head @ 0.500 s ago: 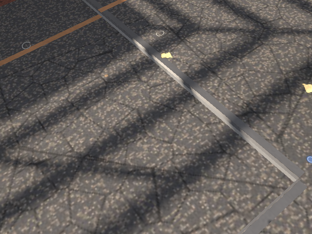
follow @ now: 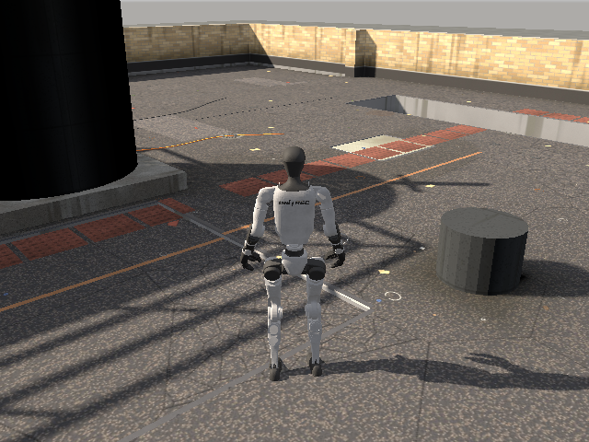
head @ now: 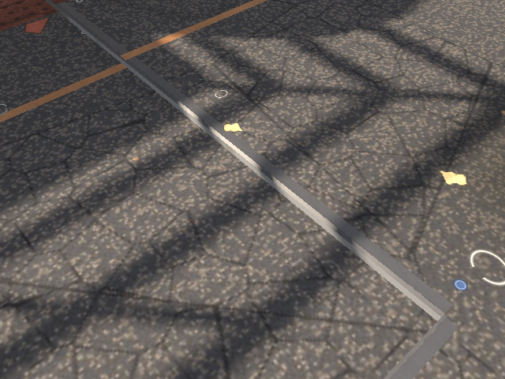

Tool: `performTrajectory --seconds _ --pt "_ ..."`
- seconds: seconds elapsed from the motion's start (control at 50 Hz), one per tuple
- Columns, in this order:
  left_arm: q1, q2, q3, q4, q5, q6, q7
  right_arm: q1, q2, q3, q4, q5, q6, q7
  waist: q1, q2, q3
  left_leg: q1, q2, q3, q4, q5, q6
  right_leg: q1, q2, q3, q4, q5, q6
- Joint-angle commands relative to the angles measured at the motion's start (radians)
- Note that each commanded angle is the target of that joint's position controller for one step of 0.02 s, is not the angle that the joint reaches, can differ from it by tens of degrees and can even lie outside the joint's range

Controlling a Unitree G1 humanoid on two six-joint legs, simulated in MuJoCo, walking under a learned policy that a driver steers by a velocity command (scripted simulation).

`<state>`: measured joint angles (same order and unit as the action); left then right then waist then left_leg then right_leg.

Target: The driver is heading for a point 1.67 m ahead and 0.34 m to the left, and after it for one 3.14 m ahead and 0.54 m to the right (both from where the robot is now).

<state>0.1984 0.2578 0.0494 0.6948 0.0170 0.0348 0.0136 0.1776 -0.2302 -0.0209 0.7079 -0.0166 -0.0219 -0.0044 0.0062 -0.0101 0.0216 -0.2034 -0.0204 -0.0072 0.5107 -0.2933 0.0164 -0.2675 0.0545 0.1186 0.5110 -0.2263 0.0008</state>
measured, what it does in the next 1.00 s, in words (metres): goes down: left foot 0.04 m lower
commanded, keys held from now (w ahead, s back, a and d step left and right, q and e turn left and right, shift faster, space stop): no key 0.18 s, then w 0.82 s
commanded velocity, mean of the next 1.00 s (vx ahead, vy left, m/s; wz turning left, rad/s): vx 0.29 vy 0.00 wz -0.02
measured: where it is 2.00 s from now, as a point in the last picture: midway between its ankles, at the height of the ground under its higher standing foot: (233, 267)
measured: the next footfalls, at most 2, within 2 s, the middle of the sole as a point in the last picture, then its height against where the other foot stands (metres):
left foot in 0.94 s outside the picture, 0.04 m lower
right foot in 1.46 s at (277, 292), level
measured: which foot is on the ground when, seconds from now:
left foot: down 0.00-0.46, up 0.48-0.92, down 0.94-1.00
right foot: down 0.00-0.94, up 0.96-1.00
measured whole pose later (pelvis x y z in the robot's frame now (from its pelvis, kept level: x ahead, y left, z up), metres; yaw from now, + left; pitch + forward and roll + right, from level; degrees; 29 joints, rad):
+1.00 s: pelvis +0.34 +0.04 -0.05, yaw +1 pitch +3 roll -1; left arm 0.45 0.30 0.06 0.87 -0.01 -0.05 0.01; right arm 0.06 -0.29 -0.03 0.67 0.01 -0.10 0.05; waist 0.07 0.01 0.03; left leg -0.47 -0.02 0.01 0.57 -0.16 0.05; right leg -0.08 0.01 0.08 0.99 -0.61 0.00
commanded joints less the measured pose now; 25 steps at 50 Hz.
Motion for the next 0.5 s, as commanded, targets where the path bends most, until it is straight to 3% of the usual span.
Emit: performTrajectory --seconds 0.02,0.18,0.2,0.24,0.28,0.3,0.32,0.34,0.38,0.42,0.44,0.46,0.48,0.5 --pt "-0.038 0.093 0.026 -0.063 -0.001 -0.024 0.003 -0.02 -0.124 -0.03 -0.075 0.002 -0.011 -0.005 -0.016 -0.004 -0.04 -0.014 0.09 -0.094 -0.101 0.057 0.041 0.018 -0.069 0.074 -0.067 0.097 -0.029" --pt "-0.012 0.093 0.025 -0.04 -0.003 -0.026 0.014 -0.008 -0.108 -0.021 -0.07 0.003 -0.012 0.004 -0.012 -0.01 -0.049 -0.019 0.071 -0.073 -0.087 0.095 0.034 0.047 -0.078 0.084 -0.062 0.134 -0.033" --pt "0.002 0.086 0.022 -0.032 -0.003 -0.024 0.016 0.005 -0.103 -0.019 -0.063 0.002 -0.012 0.004 -0.011 -0.003 -0.068 -0.016 0.065 -0.07 -0.099 0.012 0.036 0.057 -0.068 0.073 -0.064 0.052 -0.034" --pt "0.011 0.097 0.026 -0.028 -0.01 -0.023 0.019 0.019 -0.132 -0.028 -0.057 0.013 -0.007 0.0 -0.013 0.039 -0.019 -0.047 0.069 -0.103 -0.131 -0.252 0.072 -0.013 -0.024 0.026 -0.023 -0.233 -0.044" --pt "-0.011 0.087 0.025 -0.045 -0.018 -0.044 0.014 0.071 -0.167 -0.038 -0.046 0.024 -0.012 -0.009 -0.032 0.105 0.057 -0.035 0.165 -0.257 -0.227 -0.459 0.146 -0.158 -0.005 -0.033 0.076 -0.296 -0.044" --pt "-0.029 0.071 0.022 -0.054 -0.029 -0.062 0.009 0.098 -0.195 -0.047 -0.034 0.028 -0.017 -0.012 -0.035 0.154 0.083 -0.006 0.255 -0.375 -0.293 -0.517 0.192 -0.214 -0.005 -0.085 0.154 -0.227 -0.037" --pt "-0.06 0.071 0.021 -0.064 -0.035 -0.08 0.004 0.107 -0.214 -0.054 -0.026 0.032 -0.02 -0.016 -0.043 0.165 0.121 -0.006 0.321 -0.456 -0.325 -0.504 0.229 -0.256 -0.041 -0.094 0.188 -0.183 -0.036" --pt "-0.075 0.077 0.023 -0.069 -0.037 -0.095 -0.003 0.115 -0.217 -0.056 -0.021 0.033 -0.023 -0.018 -0.049 0.158 0.126 0.003 0.339 -0.472 -0.33 -0.448 0.241 -0.271 -0.066 -0.081 0.211 -0.185 -0.042" --pt "-0.05 0.071 0.023 -0.061 -0.043 -0.114 -0.02 0.097 -0.211 -0.054 -0.024 0.039 -0.024 -0.013 -0.029 0.15 0.101 0.02 0.307 -0.393 -0.31 -0.329 0.217 -0.217 -0.076 -0.103 0.136 -0.215 -0.064" --pt "0.051 0.069 0.03 -0.009 -0.035 -0.124 -0.032 0.046 -0.203 -0.051 -0.036 0.051 -0.017 -0.003 0.03 0.132 0.049 -0.117 0.208 -0.24 -0.242 -0.201 0.16 0.082 -0.025 -0.159 -0.015 -0.04 -0.071" --pt "0.137 0.09 0.042 0.022 -0.032 -0.123 -0.033 0.034 -0.178 -0.044 -0.041 0.045 -0.019 -0.001 0.065 0.111 0.004 -0.182 0.164 -0.179 -0.155 -0.123 0.128 0.223 -0.029 -0.134 -0.011 -0.005 -0.072" --pt "0.25 0.154 0.061 0.038 -0.029 -0.127 -0.028 -0.006 -0.119 -0.024 -0.069 0.037 -0.027 0.002 0.11 -0.027 -0.025 -0.311 0.066 -0.065 0.092 -0.031 0.063 0.349 -0.169 0.105 -0.127 -0.141 -0.137" --pt "0.33 0.25 0.084 0.041 -0.028 -0.131 -0.035 -0.012 -0.112 -0.023 -0.112 0.039 -0.048 -0.003 0.123 -0.252 -0.056 -0.494 -0.037 0.01 0.398 -0.155 0.005 0.457 -0.365 0.492 -0.278 -0.235 -0.275" --pt "0.322 0.198 0.065 0.042 -0.025 -0.137 -0.036 -0.014 -0.165 -0.039 -0.118 0.052 -0.062 -0.004 0.109 -0.195 -0.02 -0.619 -0.008 -0.075 0.57 -0.275 0.01 0.451 -0.42 0.587 -0.306 -0.262 -0.331"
